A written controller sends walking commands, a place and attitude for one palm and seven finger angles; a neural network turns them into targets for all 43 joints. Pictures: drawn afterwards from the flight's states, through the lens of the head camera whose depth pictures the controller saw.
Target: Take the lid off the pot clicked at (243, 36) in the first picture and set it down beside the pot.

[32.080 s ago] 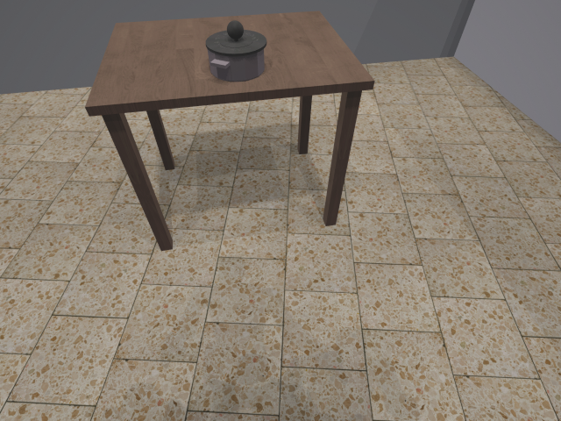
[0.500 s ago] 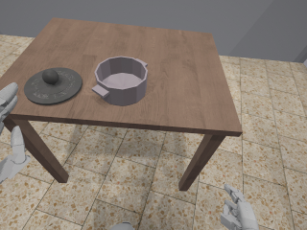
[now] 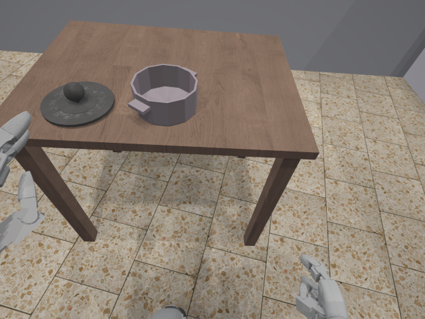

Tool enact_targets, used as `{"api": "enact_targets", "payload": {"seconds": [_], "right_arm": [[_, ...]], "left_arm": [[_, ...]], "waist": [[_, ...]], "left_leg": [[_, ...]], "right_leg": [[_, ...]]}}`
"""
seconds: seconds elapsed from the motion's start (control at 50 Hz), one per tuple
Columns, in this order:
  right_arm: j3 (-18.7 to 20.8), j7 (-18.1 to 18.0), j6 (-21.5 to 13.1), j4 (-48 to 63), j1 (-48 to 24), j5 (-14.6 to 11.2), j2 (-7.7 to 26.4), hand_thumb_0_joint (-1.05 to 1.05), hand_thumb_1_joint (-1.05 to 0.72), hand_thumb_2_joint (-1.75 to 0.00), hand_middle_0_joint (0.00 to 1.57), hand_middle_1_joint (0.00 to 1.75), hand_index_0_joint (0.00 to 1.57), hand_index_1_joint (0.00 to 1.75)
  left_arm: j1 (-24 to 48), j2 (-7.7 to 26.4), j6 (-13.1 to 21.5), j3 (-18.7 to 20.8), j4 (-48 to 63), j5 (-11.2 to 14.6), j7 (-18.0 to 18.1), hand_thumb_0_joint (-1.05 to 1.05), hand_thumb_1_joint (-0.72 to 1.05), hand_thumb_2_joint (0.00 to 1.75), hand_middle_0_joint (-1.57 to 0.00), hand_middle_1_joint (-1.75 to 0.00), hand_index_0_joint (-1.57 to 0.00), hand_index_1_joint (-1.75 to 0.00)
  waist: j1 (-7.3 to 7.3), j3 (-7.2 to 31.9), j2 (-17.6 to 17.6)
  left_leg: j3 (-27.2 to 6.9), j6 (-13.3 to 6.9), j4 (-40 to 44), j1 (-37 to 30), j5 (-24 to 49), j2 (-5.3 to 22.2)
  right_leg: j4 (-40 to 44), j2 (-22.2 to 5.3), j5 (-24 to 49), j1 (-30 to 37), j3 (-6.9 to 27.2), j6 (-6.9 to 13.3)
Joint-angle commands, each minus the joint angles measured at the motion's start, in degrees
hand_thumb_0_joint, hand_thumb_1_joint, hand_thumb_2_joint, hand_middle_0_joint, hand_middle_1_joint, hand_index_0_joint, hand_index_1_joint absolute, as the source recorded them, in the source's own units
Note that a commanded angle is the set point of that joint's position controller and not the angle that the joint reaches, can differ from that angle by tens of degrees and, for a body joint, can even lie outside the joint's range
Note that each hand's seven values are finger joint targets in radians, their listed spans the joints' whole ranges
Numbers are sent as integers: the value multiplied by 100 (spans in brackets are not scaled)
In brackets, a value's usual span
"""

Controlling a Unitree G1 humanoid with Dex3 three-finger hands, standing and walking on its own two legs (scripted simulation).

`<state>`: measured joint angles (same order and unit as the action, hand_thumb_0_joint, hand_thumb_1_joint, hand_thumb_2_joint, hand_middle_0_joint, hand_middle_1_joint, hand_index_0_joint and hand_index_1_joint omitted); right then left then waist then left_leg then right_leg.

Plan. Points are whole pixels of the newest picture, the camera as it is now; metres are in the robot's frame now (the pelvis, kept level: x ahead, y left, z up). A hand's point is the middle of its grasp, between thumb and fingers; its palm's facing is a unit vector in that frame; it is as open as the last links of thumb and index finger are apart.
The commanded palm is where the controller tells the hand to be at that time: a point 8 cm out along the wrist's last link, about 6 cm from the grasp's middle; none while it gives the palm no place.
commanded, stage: step back with the hand held close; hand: left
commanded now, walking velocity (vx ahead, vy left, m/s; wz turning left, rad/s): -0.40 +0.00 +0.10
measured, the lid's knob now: (74, 91) +0.64 +0.41 +0.03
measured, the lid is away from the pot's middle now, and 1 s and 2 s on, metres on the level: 0.24 0.24 0.24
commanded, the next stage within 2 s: stop stepping back and stand still in 0.02 s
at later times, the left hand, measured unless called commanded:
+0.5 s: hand out of the picture +0.07 +0.25 +0.20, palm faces +0.41 -0.77 -0.48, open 7.4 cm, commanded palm +0.01 +0.29 +0.20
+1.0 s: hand out of the picture +0.09 +0.28 +0.10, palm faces +0.38 -0.81 -0.45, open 7.4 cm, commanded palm none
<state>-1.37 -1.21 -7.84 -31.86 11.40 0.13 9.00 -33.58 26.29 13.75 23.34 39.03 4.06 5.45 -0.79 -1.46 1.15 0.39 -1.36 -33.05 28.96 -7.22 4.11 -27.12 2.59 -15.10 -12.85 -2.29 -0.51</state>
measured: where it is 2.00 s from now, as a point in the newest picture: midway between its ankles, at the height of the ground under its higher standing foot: outside the picture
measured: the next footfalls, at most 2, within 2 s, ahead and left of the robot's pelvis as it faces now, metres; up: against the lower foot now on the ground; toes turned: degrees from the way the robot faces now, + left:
left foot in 0.22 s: -0.04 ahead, +0.14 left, +0.00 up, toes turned +11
right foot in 0.44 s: -0.02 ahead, -0.08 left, +0.00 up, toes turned +9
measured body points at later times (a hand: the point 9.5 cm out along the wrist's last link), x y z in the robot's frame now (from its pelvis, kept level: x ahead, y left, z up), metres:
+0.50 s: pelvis -0.10 +0.00 -0.01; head -0.12 +0.01 +0.44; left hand +0.04 +0.29 +0.22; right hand +0.05 -0.22 -0.09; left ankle -0.07 +0.12 -0.70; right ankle -0.08 -0.10 -0.73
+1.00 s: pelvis -0.09 +0.01 +0.00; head -0.10 +0.01 +0.45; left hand +0.07 +0.32 +0.13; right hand +0.07 -0.22 -0.11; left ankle -0.11 +0.11 -0.70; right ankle -0.09 -0.09 -0.73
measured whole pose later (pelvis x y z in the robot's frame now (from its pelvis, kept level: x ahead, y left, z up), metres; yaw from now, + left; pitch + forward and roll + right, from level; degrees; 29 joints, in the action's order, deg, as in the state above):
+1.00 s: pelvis -0.09 +0.01 +0.00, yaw +9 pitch +2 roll -1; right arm 2.1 1.0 -4.2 -40.8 15.7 -0.3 13.7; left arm -22.5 21.2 8.4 13.9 12.7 -1.9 3.2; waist -0.8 3.9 1.4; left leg 2.1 -0.8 -49.7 24.9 -27.4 1.2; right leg -35.6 -0.7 -19.7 -17.5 -6.4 1.7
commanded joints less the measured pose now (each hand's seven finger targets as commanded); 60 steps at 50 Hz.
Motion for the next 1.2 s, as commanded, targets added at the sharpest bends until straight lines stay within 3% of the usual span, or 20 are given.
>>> {"api": "enact_targets", "payload": {"seconds": [0.0, 0.08, 0.1, 0.12, 0.14, 0.2, 0.24, 0.4, 0.44, 0.46, 0.6, 0.64, 0.7, 0.8, 0.88, 0.9, 0.98, 1.08, 1.14, 1.18], "right_arm": [[671, -129, -157, 789, -259, -196, 900, 0, -90, -90, 20, 30, 20, 30], [348, -152, 105, 830, -769, -178, 535, 0, -90, -90, 20, 30, 20, 30], [631, 172, -67, -984, -313, -19, 1127, 0, -90, -90, 20, 30, 20, 30], [522, -16, 21, 1098, -816, -337, 704, 0, -90, -90, 20, 30, 20, 30], [380, -213, -125, 814, -611, -288, 780, 0, -90, -90, 20, 30, 20, 30], [542, -191, -340, 1044, -457, -181, 975, 0, -90, -90, 20, 30, 20, 30], [518, -70, -527, 895, -305, -51, 862, 0, -90, -90, 20, 30, 20, 30], [493, -72, -235, 809, -148, -201, 993, 0, -90, -90, 20, 30, 20, 30], [627, -118, -106, 747, -170, -200, 986, 0, -90, -90, 20, 30, 20, 30], [647, -85, -63, 712, -208, -167, 1063, 0, -90, -90, 20, 30, 20, 30], [313, -328, -203, 705, -416, -89, 848, 0, -90, -90, 20, 30, 20, 30], [361, -293, -370, 839, -289, -63, 1005, 0, -90, -90, 20, 30, 20, 30], [413, -123, -518, 725, -281, -101, 822, 0, -90, -90, 20, 30, 20, 30], [359, -142, -339, 671, -255, -109, 962, 0, -90, -90, 20, 30, 20, 30], [535, -175, -193, 539, -177, -109, 902, 0, -90, -90, 20, 30, 20, 30], [875, 315, -437, -516, -295, -38, 1678, 0, -90, -90, 20, 30, 20, 30], [511, 284, 584, -312, 490, 35, 867, 0, -90, -90, 20, 30, 20, 30], [676, 56, 601, -694, 747, 294, 1678, 0, -90, -90, 20, 30, 20, 30], [514, -44, 571, -1042, 514, 227, 1354, 0, -90, -90, 20, 30, 20, 30], [474, -55, 605, -1235, 348, 82, 1128, 0, -90, -90, 20, 30, 20, 30]], "left_arm": [[-132, 889, 410, 668, 912, 41, 123, 0, 90, 90, -20, -30, -20, -30], [216, 590, 277, 481, 713, -40, 242, 0, 90, 90, -20, -30, -20, -30], [1859, -765, -732, -1893, -4162, -620, -494, 0, 90, 90, -20, -30, -20, -30], [1871, 1193, 188, 759, 1875, -21, 27, 0, 90, 90, -20, -30, -20, -30], [676, 1381, 423, 1018, 1084, -103, 201, 0, 90, 90, -20, -30, -20, -30], [-106, 948, 507, 810, 2263, 58, 298, 0, 90, 90, -20, -30, -20, -30], [-238, 882, 431, 816, 2395, 91, 283, 0, 90, 90, -20, -30, -20, -30], [-16, 558, 153, 582, 67, -132, 201, 0, 90, 90, -20, -30, -20, -30], [382, 793, 152, 689, -45, -71, 145, 0, 90, 90, -20, -30, -20, -30], [574, 576, 137, 424, 13, -74, 96, 0, 90, 90, -20, -30, -20, -30], [679, 539, 116, 253, 958, -161, 318, 0, 90, 90, -20, -30, -20, -30], [603, 631, 223, 390, 1500, -126, 422, 0, 90, 90, -20, -30, -20, -30], [345, 690, 102, 545, 1378, -99, 404, 0, 90, 90, -20, -30, -20, -30], [-262, 511, 24, 513, 558, -142, 368, 0, 90, 90, -20, -30, -20, -30], [260, 717, 168, 678, 514, -98, 345, 0, 90, 90, -20, -30, -20, -30], [957, -335, -716, -1572, -3973, -744, -271, 0, 90, 90, -20, -30, -20, -30], [1390, -753, -1276, -1632, -4975, -656, -454, 0, 90, 90, -20, -30, -20, -30], [2288, -962, -1380, -1930, -6410, -516, -543, 0, 90, 90, -20, -30, -20, -30], [2026, -841, -1303, -2006, -7489, -436, -517, 0, 90, 90, -20, -30, -20, -30], [1119, -609, -1216, -1942, -8277, -468, -508, 0, 90, 90, -20, -30, -20, -30]], "waist": [[15, 1039, -1686], [-99, 407, -897], [-512, 380, -548], [-68, 210, -560], [-148, 270, -1183], [-70, 869, 2165], [-161, 769, 2280], [-73, 233, -88], [-30, 190, -1961], [-61, -135, -2139], [-148, 50, -13], [-59, 267, 2007], [-59, 41, 1383], [5, 219, 483], [5, 420, -1373], [-261, 294, -875], [-188, 242, -1437], [-312, 169, 899], [22, 290, 980], [332, 912, 271]], "left_leg": [[103, 361, -2873, -1215, -1960, -678], [-352, 240, -3075, -148, -2235, -200], [-685, 197, -2624, -19, -2103, 85], [-317, 154, -1580, -751, -1763, -152], [-286, -18, -297, -869, -1869, -153], [-1352, -552, 1431, -2155, 1271, 1107], [-2225, -893, 1591, -1485, 186, 1347], [-274, -183, -80, 285, -3048, -64], [89, -8, -3102, 236, -2488, -672], [-195, -4, -4003, 105, -1923, -575], [139, -278, 777, -1717, -1933, -227], [-2299, -912, 2068, -1912, -2647, 1182], [-2518, -1145, 2250, -999, -2768, 1305], [-709, -364, 781, -326, -1855, 391], [-42, -52, -1867, 182, -1965, -395], [-252, 59, -2493, 611, -2173, 285], [205, -11, -1055, -365, -1884, -247], [-2538, -1239, 1255, -1637, 881, 1534], [-1431, -946, 638, -1612, 2985, 1303], [-111, -126, -631, -1125, 1682, 283]], "right_leg": [[1421, -2229, 86, -1532, 1646, 1073], [355, -2032, 2856, -929, 987, 897], [-19, -2468, 3223, -1405, 670, 550], [154, -1686, 1817, -1157, 622, 491], [-135, -1749, 1640, -980, 800, 543], [-2241, -215, -913, -1478, -1, -71], [-3360, -178, -1732, -1759, 605, -113], [120, -290, -741, 484, -21, 208], [1631, -1793, -3319, -888, 2756, 996], [1892, -2044, -3054, -1574, 3136, 1184], [419, -1213, -2373, -1514, 990, 637], [-2285, 135, -1542, -1824, -112, 64], [-3286, -237, -1255, -1858, 567, 11], [256, -95, -403, 555, -40, 92], [1558, -1980, -1697, 400, 3024, 1091], [594, -2493, 338, -22, 1661, 1226], [-171, -1682, 1113, -576, 640, 920], [-2887, -212, -1746, -2078, 164, 50], [-2109, -431, -1578, -1306, 477, 65], [-268, -565, 1167, 607, 912, 197]]}}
